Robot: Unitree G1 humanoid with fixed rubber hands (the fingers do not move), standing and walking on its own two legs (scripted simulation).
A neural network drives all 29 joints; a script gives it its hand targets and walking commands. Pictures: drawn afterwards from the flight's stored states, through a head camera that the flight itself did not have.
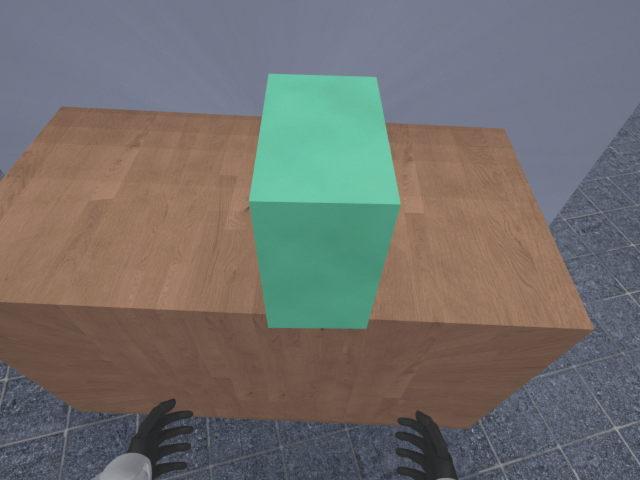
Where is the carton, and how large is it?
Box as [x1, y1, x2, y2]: [249, 74, 400, 328]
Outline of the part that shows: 269,74 249,197 250,211 268,327 366,328 400,204 376,77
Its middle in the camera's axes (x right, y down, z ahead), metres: +0.00 -0.06 +0.62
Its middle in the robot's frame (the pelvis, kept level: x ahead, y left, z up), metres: +0.50 +0.04 +0.02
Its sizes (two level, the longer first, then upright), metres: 0.272 0.164 0.295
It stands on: a pedestal, 0.66 m high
